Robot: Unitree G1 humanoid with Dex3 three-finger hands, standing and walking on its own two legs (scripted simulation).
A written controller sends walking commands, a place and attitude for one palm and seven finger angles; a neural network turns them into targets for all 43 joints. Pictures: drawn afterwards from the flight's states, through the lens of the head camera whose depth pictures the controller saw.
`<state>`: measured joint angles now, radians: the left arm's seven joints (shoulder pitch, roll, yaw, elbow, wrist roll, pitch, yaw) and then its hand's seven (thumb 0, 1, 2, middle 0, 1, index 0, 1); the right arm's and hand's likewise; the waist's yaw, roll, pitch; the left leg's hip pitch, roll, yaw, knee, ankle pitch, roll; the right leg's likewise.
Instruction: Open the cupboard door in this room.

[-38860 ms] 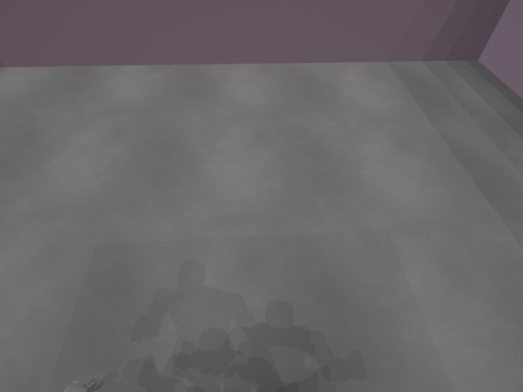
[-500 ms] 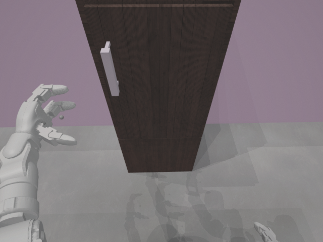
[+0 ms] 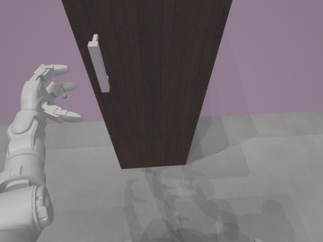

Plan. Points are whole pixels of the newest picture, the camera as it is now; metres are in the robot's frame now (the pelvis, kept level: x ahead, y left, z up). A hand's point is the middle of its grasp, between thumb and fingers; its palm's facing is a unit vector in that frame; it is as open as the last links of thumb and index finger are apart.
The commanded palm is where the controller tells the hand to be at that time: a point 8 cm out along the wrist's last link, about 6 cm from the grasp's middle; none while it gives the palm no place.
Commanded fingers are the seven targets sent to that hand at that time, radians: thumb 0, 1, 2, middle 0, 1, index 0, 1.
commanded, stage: move the hooked fingers beside the handle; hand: left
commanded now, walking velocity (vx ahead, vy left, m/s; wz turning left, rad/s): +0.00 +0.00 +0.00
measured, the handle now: (100, 64) +0.57 +0.17 +0.11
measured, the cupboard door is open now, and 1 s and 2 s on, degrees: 0 0 0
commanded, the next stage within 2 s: slide the fingers in behind the handle in 1.38 s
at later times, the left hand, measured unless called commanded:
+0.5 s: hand (74, 76) +0.50 +0.23 +0.13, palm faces +0.06 -1.00 +0.00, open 14.0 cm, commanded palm +0.48 +0.29 +0.11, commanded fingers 0.00 -0.50 0.30 -0.30 -1.20 -0.30 -1.20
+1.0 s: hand (70, 76) +0.52 +0.25 +0.11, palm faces +0.06 -1.00 +0.02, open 14.0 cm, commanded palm +0.49 +0.29 +0.11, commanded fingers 0.00 -0.50 0.30 -0.30 -1.20 -0.30 -1.20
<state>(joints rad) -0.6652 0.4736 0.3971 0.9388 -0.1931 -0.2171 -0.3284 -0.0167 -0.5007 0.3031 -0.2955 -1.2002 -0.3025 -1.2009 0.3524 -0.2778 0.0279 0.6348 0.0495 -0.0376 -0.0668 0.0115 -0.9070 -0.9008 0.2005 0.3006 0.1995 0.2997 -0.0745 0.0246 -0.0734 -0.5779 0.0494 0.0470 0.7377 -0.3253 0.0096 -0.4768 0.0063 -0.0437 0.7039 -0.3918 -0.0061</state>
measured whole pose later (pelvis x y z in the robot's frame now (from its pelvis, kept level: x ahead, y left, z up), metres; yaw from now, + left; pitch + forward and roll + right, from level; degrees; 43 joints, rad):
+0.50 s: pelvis +0.00 +0.00 -0.01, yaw -1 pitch +15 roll -2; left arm -0.97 0.64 0.45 1.25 -0.10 -0.27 -0.32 -0.02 -0.50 0.30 -0.30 -1.20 -0.30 -1.20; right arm 0.42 -0.30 0.03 0.66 0.03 0.03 -0.06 0.01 -0.91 -0.90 0.20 0.30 0.20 0.30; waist -0.17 0.02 -0.08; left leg -0.73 0.07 0.03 0.81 -0.34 0.00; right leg -0.62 0.03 -0.05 0.76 -0.40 -0.01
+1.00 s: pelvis +0.01 +0.01 -0.01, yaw -2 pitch +18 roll -3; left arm -0.91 0.64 0.49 1.18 -0.11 -0.27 -0.33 -0.02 -0.50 0.30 -0.29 -1.20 -0.30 -1.20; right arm 0.46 -0.27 0.03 0.63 0.01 0.09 -0.03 0.01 -0.91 -0.90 0.20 0.30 0.20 0.30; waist -0.17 0.02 -0.10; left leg -0.76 0.08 0.05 0.84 -0.38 0.02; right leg -0.64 0.03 -0.03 0.74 -0.41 0.01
